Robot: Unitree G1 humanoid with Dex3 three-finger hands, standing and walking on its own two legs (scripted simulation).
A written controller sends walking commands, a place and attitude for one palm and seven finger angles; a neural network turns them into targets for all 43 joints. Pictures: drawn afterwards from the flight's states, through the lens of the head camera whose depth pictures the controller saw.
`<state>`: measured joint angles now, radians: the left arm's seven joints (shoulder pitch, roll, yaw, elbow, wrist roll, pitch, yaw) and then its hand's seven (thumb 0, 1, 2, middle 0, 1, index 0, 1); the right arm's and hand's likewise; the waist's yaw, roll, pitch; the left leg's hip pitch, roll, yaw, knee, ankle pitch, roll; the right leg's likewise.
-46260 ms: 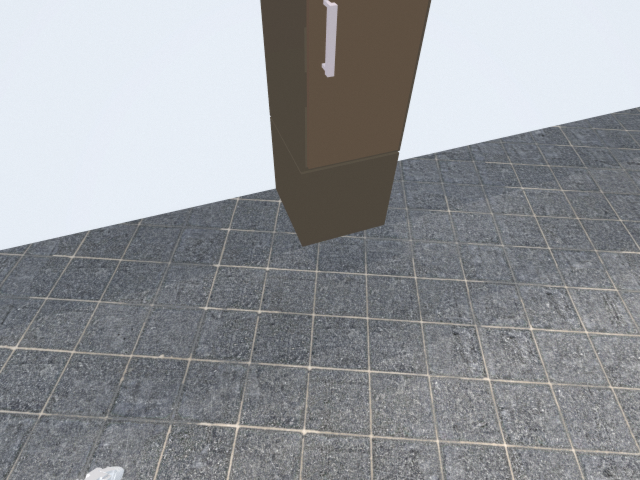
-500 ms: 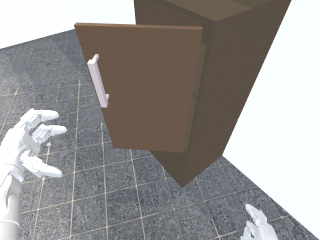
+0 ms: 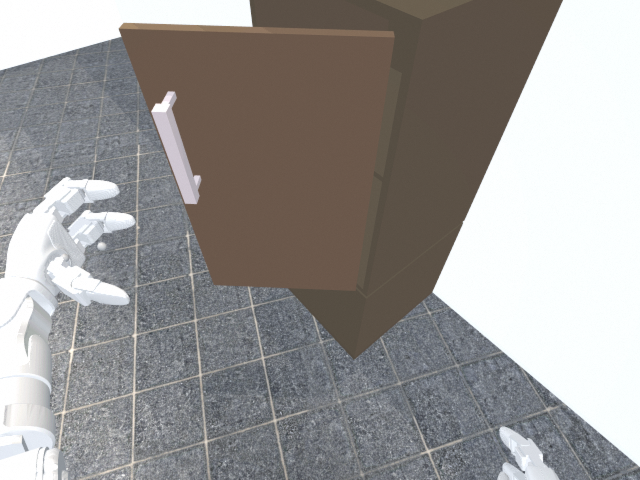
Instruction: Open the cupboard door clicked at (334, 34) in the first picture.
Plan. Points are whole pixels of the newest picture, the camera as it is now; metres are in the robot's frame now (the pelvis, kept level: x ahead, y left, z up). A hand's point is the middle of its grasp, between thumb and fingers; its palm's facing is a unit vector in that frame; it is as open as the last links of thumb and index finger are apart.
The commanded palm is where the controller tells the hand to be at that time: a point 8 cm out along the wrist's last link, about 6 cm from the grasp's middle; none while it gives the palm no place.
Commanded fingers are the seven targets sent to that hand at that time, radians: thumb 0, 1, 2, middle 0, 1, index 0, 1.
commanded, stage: move the hooked fingers beside the handle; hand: left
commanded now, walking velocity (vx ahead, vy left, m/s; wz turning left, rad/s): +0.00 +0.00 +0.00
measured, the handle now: (181, 151) +0.55 +0.24 +0.10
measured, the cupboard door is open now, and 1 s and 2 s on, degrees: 47 47 47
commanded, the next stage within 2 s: none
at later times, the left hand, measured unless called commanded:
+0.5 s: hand (113, 210) +0.41 +0.29 +0.11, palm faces +0.02 -1.00 +0.00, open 13.9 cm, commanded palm +0.39 +0.33 +0.11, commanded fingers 0.00 -0.50 0.30 -0.30 -1.20 -0.30 -1.20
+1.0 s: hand (121, 179) +0.48 +0.30 +0.10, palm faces +0.02 -1.00 +0.01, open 13.9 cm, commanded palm +0.47 +0.35 +0.10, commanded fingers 0.00 -0.50 0.30 -0.30 -1.20 -0.30 -1.20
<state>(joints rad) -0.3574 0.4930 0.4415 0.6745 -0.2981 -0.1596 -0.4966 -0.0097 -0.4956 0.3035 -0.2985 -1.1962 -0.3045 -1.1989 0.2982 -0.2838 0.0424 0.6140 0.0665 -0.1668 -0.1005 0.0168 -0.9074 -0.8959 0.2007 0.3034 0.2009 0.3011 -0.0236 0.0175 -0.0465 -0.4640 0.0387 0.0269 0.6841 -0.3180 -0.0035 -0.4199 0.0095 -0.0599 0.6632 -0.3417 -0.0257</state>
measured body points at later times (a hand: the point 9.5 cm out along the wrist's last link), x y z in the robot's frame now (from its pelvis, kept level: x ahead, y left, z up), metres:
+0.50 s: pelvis +0.01 +0.01 -0.01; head +0.06 +0.02 +0.44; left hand +0.41 +0.34 +0.11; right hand +0.09 -0.26 -0.11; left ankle +0.02 +0.12 -0.72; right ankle +0.00 -0.10 -0.72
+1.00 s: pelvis +0.01 +0.02 -0.02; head +0.11 +0.04 +0.42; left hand +0.47 +0.35 +0.11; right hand +0.02 -0.26 -0.12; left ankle +0.02 +0.12 -0.72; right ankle +0.00 -0.10 -0.72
